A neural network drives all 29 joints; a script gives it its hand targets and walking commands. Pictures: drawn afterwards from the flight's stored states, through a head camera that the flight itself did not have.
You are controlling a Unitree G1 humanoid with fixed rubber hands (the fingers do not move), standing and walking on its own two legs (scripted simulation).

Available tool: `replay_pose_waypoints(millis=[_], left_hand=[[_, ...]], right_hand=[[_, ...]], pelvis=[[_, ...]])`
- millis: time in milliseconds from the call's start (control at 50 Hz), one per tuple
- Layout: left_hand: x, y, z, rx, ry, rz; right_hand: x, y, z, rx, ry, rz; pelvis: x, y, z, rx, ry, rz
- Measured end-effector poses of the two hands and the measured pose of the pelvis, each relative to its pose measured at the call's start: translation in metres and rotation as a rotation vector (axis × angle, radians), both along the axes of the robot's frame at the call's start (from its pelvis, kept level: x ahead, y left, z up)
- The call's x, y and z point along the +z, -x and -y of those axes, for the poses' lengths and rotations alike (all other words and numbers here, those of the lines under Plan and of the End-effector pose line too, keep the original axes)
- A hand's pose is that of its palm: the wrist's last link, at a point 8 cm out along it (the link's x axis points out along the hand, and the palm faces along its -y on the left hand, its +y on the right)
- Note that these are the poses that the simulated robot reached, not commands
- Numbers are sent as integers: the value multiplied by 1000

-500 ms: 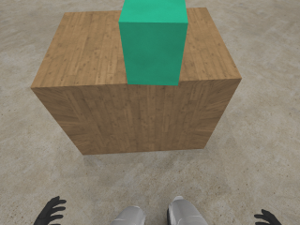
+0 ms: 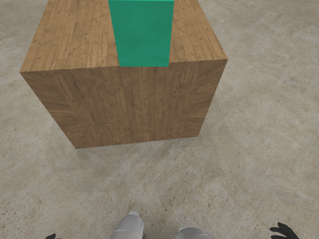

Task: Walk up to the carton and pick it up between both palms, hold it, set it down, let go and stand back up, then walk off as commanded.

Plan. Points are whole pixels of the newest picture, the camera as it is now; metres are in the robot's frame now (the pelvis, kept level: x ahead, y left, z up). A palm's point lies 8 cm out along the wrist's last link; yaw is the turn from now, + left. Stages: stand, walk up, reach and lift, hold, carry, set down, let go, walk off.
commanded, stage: walk off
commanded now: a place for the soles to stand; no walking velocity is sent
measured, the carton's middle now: (143, 22) +0.85 +0.06 +0.06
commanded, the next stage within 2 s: stand in 0.96 s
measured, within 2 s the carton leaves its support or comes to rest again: neither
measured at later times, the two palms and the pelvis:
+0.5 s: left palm out of the picture +0.12 +0.31 -0.07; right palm out of the picture +0.09 -0.30 -0.07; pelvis -0.01 +0.01 +0.01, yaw +2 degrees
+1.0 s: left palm out of the picture +0.13 +0.31 -0.06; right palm out of the picture +0.11 -0.30 -0.07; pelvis +0.00 +0.01 +0.01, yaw +2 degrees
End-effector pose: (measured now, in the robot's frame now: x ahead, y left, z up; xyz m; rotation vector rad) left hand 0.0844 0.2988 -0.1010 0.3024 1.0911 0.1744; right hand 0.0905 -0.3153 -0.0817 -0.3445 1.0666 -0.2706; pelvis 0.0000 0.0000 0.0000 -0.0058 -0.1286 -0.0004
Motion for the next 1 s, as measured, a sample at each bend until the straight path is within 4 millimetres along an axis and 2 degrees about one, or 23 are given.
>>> replay_pose_waypoints(millis=[60,120,240,320,400,680,1000], left_hand=[[9,18,3,17,-15,-10],[16,20,2,18,-33,5],[19,0,-11,9,-28,71],[22,-20,-19,0,-20,115],[26,-33,-18,-4,-14,144],[32,-31,-9,3,-19,142],[38,-42,-8,-2,-20,187]], right_hand=[[-1,5,3,3,-20,6],[-5,10,1,10,-34,0],[-10,12,-14,29,-39,-24],[-1,9,-23,35,-25,-2],[6,3,-23,45,-16,12],[9,-14,-13,46,-30,58],[12,-18,-12,46,-31,82]], pelvis=[[5,7,5,4,-12,12],[6,13,6,10,-19,3],[5,18,-7,30,-10,-21],[8,17,-17,28,0,-25],[12,15,-17,29,0,-41],[14,4,-6,30,-15,-57],[14,4,-6,30,-16,-57]])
